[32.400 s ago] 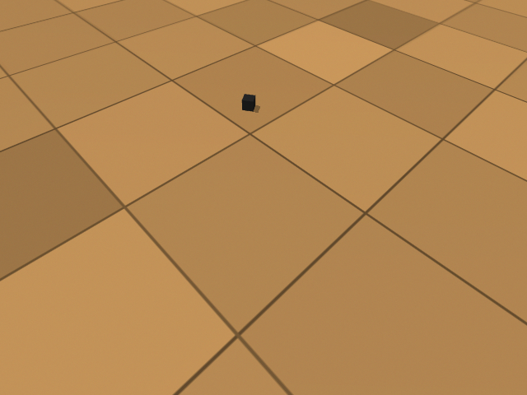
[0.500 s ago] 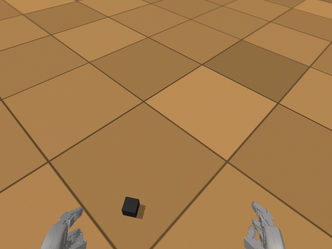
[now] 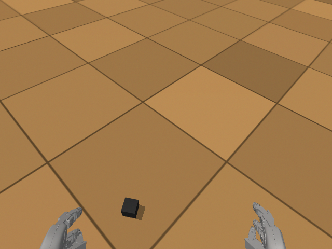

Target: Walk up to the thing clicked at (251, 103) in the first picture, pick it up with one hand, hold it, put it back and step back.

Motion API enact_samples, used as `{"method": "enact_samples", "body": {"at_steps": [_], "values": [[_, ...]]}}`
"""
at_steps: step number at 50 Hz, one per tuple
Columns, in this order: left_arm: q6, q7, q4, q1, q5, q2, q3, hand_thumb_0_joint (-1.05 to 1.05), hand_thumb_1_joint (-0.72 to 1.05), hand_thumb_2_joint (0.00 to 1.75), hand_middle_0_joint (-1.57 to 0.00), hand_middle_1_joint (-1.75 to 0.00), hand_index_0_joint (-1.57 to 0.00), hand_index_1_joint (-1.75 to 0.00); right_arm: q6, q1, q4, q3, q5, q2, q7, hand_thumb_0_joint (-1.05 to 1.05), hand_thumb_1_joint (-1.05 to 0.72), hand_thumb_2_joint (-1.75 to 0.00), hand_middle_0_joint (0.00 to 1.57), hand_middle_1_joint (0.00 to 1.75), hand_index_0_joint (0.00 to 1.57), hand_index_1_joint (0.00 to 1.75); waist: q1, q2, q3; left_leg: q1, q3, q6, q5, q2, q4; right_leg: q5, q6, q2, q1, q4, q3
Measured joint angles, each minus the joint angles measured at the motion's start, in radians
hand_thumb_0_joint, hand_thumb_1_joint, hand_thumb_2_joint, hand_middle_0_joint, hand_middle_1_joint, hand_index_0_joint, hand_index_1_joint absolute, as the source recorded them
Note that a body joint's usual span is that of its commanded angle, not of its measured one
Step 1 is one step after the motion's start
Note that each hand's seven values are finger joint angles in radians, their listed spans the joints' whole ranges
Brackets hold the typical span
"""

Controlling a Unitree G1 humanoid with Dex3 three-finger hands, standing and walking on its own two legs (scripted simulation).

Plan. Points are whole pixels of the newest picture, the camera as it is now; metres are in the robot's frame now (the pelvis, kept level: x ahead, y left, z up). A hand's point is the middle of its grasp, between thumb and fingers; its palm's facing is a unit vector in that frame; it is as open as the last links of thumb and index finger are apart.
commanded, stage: home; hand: left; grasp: from above
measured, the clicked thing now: (130, 207) +0.47 +0.16 -0.68
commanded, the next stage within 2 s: stand in 0.42 s
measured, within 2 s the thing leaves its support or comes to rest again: neither
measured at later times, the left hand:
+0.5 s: hand (83, 246) +0.16 +0.18 -0.04, palm faces +0.04 -0.98 -0.20, open 7.4 cm
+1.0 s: hand out of the picture +0.06 +0.24 -0.11, palm faces +0.04 -0.94 -0.33, open 7.4 cm
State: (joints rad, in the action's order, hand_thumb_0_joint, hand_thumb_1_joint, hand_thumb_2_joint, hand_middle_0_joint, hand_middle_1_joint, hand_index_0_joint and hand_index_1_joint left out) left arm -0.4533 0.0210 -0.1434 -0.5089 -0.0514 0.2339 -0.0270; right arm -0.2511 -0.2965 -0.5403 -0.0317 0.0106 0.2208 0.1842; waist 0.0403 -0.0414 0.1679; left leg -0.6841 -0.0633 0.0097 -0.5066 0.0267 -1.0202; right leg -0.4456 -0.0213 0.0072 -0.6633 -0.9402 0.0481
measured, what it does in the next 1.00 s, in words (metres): stands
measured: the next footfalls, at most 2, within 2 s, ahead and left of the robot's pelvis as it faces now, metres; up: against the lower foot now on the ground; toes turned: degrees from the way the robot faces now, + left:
none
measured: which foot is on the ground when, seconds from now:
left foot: down 0.00-1.00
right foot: down 0.00-1.00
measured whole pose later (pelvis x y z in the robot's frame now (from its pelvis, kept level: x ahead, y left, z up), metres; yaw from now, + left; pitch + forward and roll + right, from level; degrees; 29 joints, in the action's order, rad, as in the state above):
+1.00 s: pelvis +0.00 +0.00 +0.05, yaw +0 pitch -2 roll +0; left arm -0.02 0.03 0.94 -0.24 0.04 0.28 -0.04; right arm -0.01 -0.20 -0.97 0.04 -0.04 0.28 0.02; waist -0.02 -0.01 -0.04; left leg -0.25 -0.02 -0.01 -0.33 -0.01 -0.61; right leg -0.30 -0.03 0.04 -0.25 -0.59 0.02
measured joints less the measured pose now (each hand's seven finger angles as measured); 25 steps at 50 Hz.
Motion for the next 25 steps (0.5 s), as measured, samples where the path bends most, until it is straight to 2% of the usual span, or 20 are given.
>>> {"method": "enact_samples", "body": {"at_steps": [25], "values": [[-0.002, 0.001, -0.006, 0.002, -0.004, 0.001, 0.001, 0.01, 0.91, 0.9, -0.2, -0.3, -0.2, -0.29, 0.008, -0.001, 0.007, -0.003, 0.003, -0.002, -0.002, 0.01, -0.9, -0.9, 0.21, 0.3, 0.2, 0.3, -0.001, -0.002, 0.002, -0.007, -0.003, 0.0, -0.003, 0.0, -0.008, -0.003, 0.0, 0.0, -0.005, -0.007, 0.002]]}}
